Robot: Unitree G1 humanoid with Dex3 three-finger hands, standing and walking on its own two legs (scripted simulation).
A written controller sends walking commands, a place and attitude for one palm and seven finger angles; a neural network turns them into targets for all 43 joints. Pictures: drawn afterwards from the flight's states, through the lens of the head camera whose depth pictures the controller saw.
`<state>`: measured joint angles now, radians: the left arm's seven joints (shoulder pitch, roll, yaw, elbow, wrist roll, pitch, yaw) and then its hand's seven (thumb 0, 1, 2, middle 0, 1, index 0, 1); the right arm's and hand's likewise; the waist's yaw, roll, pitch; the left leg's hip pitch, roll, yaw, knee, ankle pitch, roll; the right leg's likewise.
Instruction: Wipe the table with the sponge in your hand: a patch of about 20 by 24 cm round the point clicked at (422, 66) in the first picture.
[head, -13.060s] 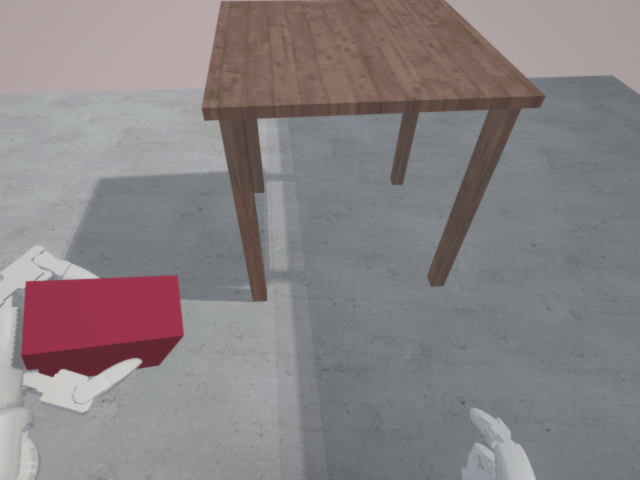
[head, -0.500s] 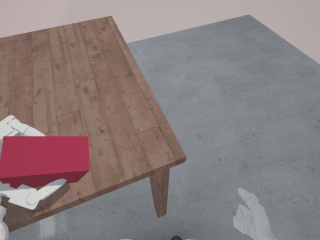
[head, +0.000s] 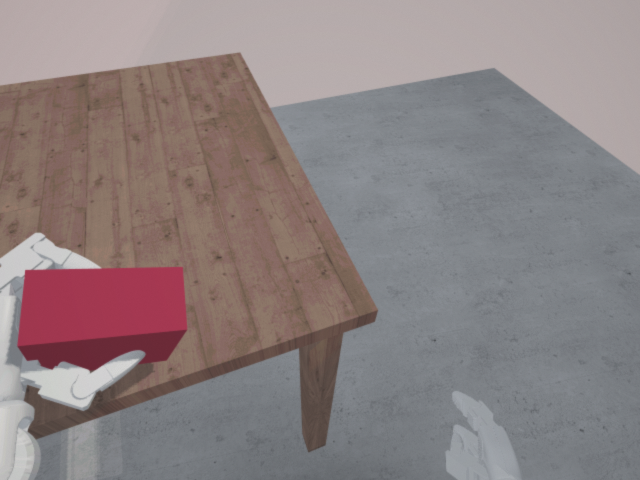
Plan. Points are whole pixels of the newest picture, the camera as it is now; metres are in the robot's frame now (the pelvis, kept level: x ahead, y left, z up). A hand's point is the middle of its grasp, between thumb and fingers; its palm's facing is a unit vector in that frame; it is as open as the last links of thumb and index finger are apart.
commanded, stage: shuffle to correct the standing spot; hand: left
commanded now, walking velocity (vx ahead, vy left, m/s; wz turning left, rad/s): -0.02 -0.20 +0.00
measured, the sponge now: (130, 321) +0.23 +0.20 +0.14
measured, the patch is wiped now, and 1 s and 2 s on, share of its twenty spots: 0.00 0.00 0.00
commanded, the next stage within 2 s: come to a stop and stand still in 0.52 s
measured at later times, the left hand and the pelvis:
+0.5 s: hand (109, 302) +0.23 +0.22 +0.16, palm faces +0.33 -0.84 -0.44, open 10.1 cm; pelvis +0.02 -0.01 +0.00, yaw +0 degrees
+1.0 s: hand (15, 337) +0.19 +0.28 +0.17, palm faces +0.40 -0.84 -0.36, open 10.1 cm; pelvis -0.02 +0.03 +0.00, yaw +1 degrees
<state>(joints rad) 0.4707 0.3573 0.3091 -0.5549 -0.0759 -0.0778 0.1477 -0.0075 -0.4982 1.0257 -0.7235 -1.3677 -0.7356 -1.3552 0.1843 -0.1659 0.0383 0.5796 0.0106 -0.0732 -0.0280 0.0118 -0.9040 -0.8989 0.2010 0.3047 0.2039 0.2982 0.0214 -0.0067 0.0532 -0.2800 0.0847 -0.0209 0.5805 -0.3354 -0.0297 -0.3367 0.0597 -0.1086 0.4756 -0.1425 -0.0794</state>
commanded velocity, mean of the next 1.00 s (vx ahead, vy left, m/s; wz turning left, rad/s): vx -0.13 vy -0.13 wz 0.00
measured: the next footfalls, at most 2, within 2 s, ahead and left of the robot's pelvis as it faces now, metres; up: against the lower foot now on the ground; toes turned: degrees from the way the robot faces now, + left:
none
